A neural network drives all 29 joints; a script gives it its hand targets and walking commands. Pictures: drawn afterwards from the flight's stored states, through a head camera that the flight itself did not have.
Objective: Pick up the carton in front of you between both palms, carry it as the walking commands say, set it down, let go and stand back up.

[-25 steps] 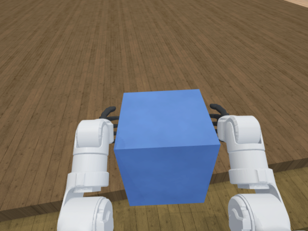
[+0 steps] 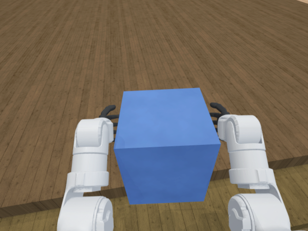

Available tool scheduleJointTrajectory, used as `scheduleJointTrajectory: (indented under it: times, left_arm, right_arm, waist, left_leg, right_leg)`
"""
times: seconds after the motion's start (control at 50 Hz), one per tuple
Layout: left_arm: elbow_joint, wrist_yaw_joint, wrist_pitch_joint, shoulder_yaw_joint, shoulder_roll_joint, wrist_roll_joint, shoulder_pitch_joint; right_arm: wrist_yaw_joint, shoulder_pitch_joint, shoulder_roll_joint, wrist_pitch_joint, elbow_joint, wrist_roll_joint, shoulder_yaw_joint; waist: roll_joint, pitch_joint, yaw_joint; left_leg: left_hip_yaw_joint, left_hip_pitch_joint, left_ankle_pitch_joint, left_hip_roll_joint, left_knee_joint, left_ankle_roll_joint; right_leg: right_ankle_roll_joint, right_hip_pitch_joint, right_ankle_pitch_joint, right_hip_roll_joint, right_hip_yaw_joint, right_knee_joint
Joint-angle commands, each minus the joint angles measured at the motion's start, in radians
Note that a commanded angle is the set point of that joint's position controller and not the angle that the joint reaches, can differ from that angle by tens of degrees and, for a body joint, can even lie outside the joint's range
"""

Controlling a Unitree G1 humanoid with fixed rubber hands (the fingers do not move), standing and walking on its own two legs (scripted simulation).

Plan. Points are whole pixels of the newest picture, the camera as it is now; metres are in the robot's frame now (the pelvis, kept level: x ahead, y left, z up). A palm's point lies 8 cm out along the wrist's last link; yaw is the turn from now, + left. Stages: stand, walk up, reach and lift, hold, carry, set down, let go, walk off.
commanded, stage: carry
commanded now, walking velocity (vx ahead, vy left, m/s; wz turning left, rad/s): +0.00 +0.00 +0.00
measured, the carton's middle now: (164, 146) +0.34 +0.00 +0.05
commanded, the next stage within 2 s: none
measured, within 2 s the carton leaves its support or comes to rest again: neither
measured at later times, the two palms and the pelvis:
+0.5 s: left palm (104, 128) +0.35 +0.15 +0.13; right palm (222, 125) +0.34 -0.15 +0.13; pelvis +0.00 +0.00 +0.00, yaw +0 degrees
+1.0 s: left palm (101, 82) +0.49 +0.18 +0.18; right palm (201, 75) +0.51 -0.12 +0.18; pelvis +0.13 +0.02 +0.00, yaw -2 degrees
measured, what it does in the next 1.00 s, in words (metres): walks ahead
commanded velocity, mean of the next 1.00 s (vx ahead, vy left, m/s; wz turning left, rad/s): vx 0.28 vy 0.00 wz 0.00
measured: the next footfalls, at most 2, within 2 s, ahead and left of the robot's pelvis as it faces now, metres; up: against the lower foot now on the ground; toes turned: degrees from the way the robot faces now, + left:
left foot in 1.12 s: +0.42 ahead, +0.16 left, +0.13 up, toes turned +7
right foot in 1.66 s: +0.80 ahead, -0.02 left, +0.25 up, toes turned -7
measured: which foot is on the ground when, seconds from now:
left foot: down 0.00-0.72, up 0.74-1.00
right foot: down 0.00-1.00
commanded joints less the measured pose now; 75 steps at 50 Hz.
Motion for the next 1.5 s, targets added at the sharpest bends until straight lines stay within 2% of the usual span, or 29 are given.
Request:
scheduleJointTrajectory:
  times: [0.0,0.44,0.5,0.56,0.6,0.64,0.68,0.72,0.74,0.78,0.82,0.86,0.9,0.96,1.0,1.02,1.04,1.06,1.08,1.1,1.12,1.14,1.16,1.18,1.26,1.32,1.36,1.42,1.48]
  left_arm:
    - [-0.129,-0.235,-0.026,-0.558,-1.151,-0.438,-0.726]
    - [-0.136,-0.237,-0.026,-0.564,-1.149,-0.437,-0.724]
    - [-0.173,-0.233,-0.024,-0.575,-1.145,-0.449,-0.764]
    - [-0.232,-0.222,-0.006,-0.584,-1.117,-0.466,-0.827]
    - [-0.268,-0.211,0.016,-0.585,-1.082,-0.477,-0.859]
    - [-0.258,-0.203,0.042,-0.568,-1.044,-0.477,-0.845]
    - [-0.227,-0.202,0.065,-0.542,-1.010,-0.467,-0.833]
    - [-0.160,-0.206,0.084,-0.508,-0.980,-0.451,-0.807]
    - [-0.126,-0.207,0.089,-0.496,-0.978,-0.455,-0.802]
    - [-0.097,-0.214,0.093,-0.476,-0.987,-0.464,-0.822]
    - [-0.131,-0.217,0.088,-0.479,-1.014,-0.486,-0.895]
    - [-0.201,-0.214,0.082,-0.493,-1.035,-0.511,-0.974]
    - [-0.230,-0.213,0.081,-0.491,-1.047,-0.521,-1.029]
    - [-0.239,-0.230,0.079,-0.490,-1.065,-0.541,-1.062]
    - [-0.232,-0.241,0.080,-0.484,-1.074,-0.554,-1.060]
    - [-0.239,-0.243,0.082,-0.480,-1.075,-0.555,-1.074]
    - [-0.234,-0.243,0.086,-0.464,-1.077,-0.554,-1.054]
    - [-0.232,-0.243,0.090,-0.460,-1.080,-0.537,-1.023]
    - [-0.248,-0.241,0.088,-0.459,-1.085,-0.515,-0.995]
    - [-0.271,-0.235,0.088,-0.457,-1.070,-0.487,-0.993]
    - [-0.280,-0.228,0.084,-0.462,-1.058,-0.450,-0.959]
    - [-0.283,-0.218,0.089,-0.441,-1.007,-0.423,-0.888]
    - [-0.282,-0.199,0.089,-0.431,-0.987,-0.388,-0.889]
    - [-0.311,-0.189,0.088,-0.429,-0.979,-0.364,-0.896]
    - [-0.391,-0.164,0.079,-0.461,-0.936,-0.319,-0.911]
    - [-0.393,-0.160,0.081,-0.485,-0.896,-0.287,-0.864]
    - [-0.334,-0.161,0.094,-0.498,-0.877,-0.276,-0.815]
    - [-0.249,-0.171,0.116,-0.497,-0.867,-0.267,-0.809]
    - [-0.157,-0.172,0.136,-0.463,-0.868,-0.272,-0.843]
  right_arm:
    - [0.236,-0.738,1.100,-0.033,-0.109,0.418,0.556]
    - [0.237,-0.736,1.101,-0.032,-0.116,0.418,0.564]
    - [0.233,-0.776,1.094,-0.032,-0.152,0.432,0.578]
    - [0.219,-0.828,1.060,-0.014,-0.205,0.453,0.587]
    - [0.204,-0.861,1.029,0.005,-0.243,0.466,0.593]
    - [0.189,-0.867,0.998,0.029,-0.249,0.467,0.590]
    - [0.181,-0.873,0.978,0.053,-0.236,0.461,0.582]
    - [0.180,-0.871,0.981,0.074,-0.200,0.456,0.561]
    - [0.179,-0.870,0.972,0.081,-0.171,0.447,0.543]
    - [0.180,-0.874,0.959,0.086,-0.109,0.419,0.500]
    - [0.186,-0.875,0.975,0.088,-0.057,0.392,0.471]
    - [0.185,-0.886,0.991,0.092,-0.039,0.383,0.452]
    - [0.173,-0.890,0.989,0.096,-0.023,0.369,0.424]
    - [0.154,-0.891,0.966,0.091,-0.009,0.336,0.396]
    - [0.143,-0.919,0.973,0.090,-0.035,0.326,0.407]
    - [0.139,-0.931,0.988,0.089,-0.056,0.334,0.426]
    - [0.134,-0.924,1.002,0.087,-0.070,0.343,0.434]
    - [0.130,-0.916,1.018,0.083,-0.095,0.351,0.443]
    - [0.131,-0.935,1.034,0.079,-0.147,0.371,0.468]
    - [0.137,-0.970,1.053,0.075,-0.200,0.403,0.498]
    - [0.149,-1.004,1.068,0.072,-0.231,0.434,0.529]
    - [0.162,-0.952,1.048,0.053,-0.219,0.457,0.540]
    - [0.174,-0.984,1.099,0.052,-0.265,0.493,0.570]
    - [0.184,-1.017,1.115,0.044,-0.336,0.523,0.599]
    - [0.204,-1.101,1.135,0.037,-0.465,0.585,0.664]
    - [0.208,-1.068,1.092,0.050,-0.482,0.579,0.678]
    - [0.214,-1.027,1.035,0.072,-0.423,0.552,0.664]
    - [0.233,-0.968,0.993,0.100,-0.297,0.510,0.625]
    - [0.259,-0.986,0.987,0.118,-0.200,0.509,0.562]
  waist:
    - [0.021,-0.352,-0.003]
    - [0.018,-0.352,-0.002]
    - [0.038,-0.342,-0.002]
    - [0.089,-0.284,-0.017]
    - [0.117,-0.298,-0.027]
    - [0.098,-0.328,-0.015]
    - [0.009,-0.325,0.013]
    - [-0.197,-0.301,0.041]
    - [-0.226,-0.279,0.051]
    - [-0.169,-0.260,0.102]
    - [-0.092,-0.277,0.134]
    - [-0.064,-0.278,0.143]
    - [-0.031,-0.248,0.139]
    - [-0.034,-0.123,0.073]
    - [-0.095,-0.087,0.045]
    - [-0.162,-0.123,0.036]
    - [-0.248,-0.222,-0.017]
    - [-0.303,-0.357,-0.091]
    - [-0.322,-0.488,-0.171]
    - [-0.171,-0.568,-0.235]
    - [0.124,-0.628,-0.174]
    - [0.411,-0.752,-0.152]
    - [0.229,-0.758,-0.130]
    - [0.125,-0.699,-0.113]
    - [0.086,-0.532,-0.083]
    - [0.012,-0.444,-0.093]
    - [0.049,-0.445,-0.123]
    - [0.061,-0.369,-0.156]
    - [0.043,-0.262,-0.076]
  left_leg:
    - [-0.156,0.214,0.125,0.137,-0.066,0.039]
    - [-0.153,0.224,0.148,0.136,-0.062,0.038]
    - [-0.180,0.202,-0.185,0.131,-0.109,0.054]
    - [-0.288,0.183,-0.501,0.165,-0.187,0.109]
    - [-0.361,0.221,-0.545,0.206,-0.222,0.138]
    - [-0.344,0.212,-0.493,0.207,-0.210,0.143]
    - [-0.222,0.111,-0.379,0.143,-0.099,0.105]
    - [-0.041,-0.169,-0.231,0.032,0.203,0.046]
    - [-0.015,-0.328,-0.233,0.021,0.280,0.027]
    - [-0.030,-0.579,-0.338,0.016,0.564,-0.005]
    - [-0.065,-0.842,-0.450,0.015,1.077,0.000]
    - [-0.172,-1.073,-0.513,0.026,1.450,0.042]
    - [-0.182,-1.196,-0.515,0.025,1.605,0.058]
    - [-0.113,-1.064,-0.425,0.084,1.338,0.033]
    - [0.011,-0.685,-0.339,0.097,0.983,0.018]
    - [0.081,-0.423,-0.289,0.076,0.805,0.035]
    - [0.129,-0.204,-0.167,0.012,0.750,0.059]
    - [0.163,-0.058,-0.163,-0.053,0.716,0.073]
    - [0.131,0.130,-0.153,-0.092,0.578,0.064]
    - [0.083,0.336,-0.111,-0.131,0.292,0.029]
    - [-0.349,0.607,-0.008,0.089,0.118,0.117]
    - [-0.925,0.633,0.151,0.297,-0.093,0.258]
    - [-0.865,0.617,0.128,0.278,-0.035,0.265]
    - [-0.786,0.544,0.112,0.265,0.025,0.250]
    - [-0.590,0.442,-0.108,0.229,-0.008,0.205]
    - [-0.509,0.510,0.028,0.249,-0.061,0.208]
    - [-0.472,0.631,0.212,0.268,-0.074,0.242]
    - [-0.464,0.792,0.171,0.283,-0.155,0.251]
    - [-0.295,0.564,0.146,0.196,-0.283,0.185]
  right_leg:
    - [-0.052,0.038,0.112,-0.115,0.106,-0.075]
    - [-0.050,0.045,0.124,-0.118,0.105,-0.075]
    - [-0.062,0.018,-0.080,-0.086,0.081,-0.054]
    - [-0.084,-0.115,-0.268,-0.041,0.058,0.015]
    - [-0.085,-0.158,-0.225,-0.022,0.031,0.078]
    - [-0.090,-0.100,-0.166,-0.017,0.023,0.044]
    - [-0.118,0.042,-0.166,-0.054,0.105,-0.080]
    - [-0.198,0.255,-0.185,-0.217,0.382,-0.201]
    - [-0.248,0.363,-0.063,-0.287,0.478,-0.193]
    - [-0.318,0.523,0.280,-0.367,0.564,-0.169]
    - [-0.359,0.658,0.430,-0.402,0.575,-0.157]
    - [-0.306,0.741,0.383,-0.394,0.535,-0.132]
    - [-0.241,0.734,0.196,-0.376,0.484,-0.148]
    - [-0.137,0.427,-0.120,-0.285,0.308,-0.297]
    - [-0.157,0.128,0.044,-0.229,0.176,-0.503]
    - [-0.154,0.003,0.341,-0.191,0.048,-0.512]
    - [-0.142,0.004,0.861,-0.194,-0.018,-0.416]
    - [-0.123,0.117,1.348,-0.199,-0.057,-0.219]
    - [-0.080,0.182,1.545,-0.205,-0.050,0.061]
    - [-0.030,0.141,1.332,-0.161,-0.047,0.388]
    - [0.022,-0.167,0.203,-0.040,0.072,0.682]
    - [0.042,-0.327,-0.054,0.146,0.222,1.092]
    - [0.006,-0.360,-0.006,0.103,0.299,1.222]
    - [-0.009,-0.416,0.016,0.059,0.241,1.250]
    - [-0.068,-0.595,-0.026,-0.033,0.178,1.254]
    - [-0.042,-0.710,-0.195,-0.058,0.107,1.054]
    - [-0.047,-0.845,-0.151,-0.057,0.034,1.165]
    - [-0.058,-1.133,-0.270,-0.082,0.007,1.344]
    - [-0.049,-0.972,-0.209,-0.110,-0.067,1.089]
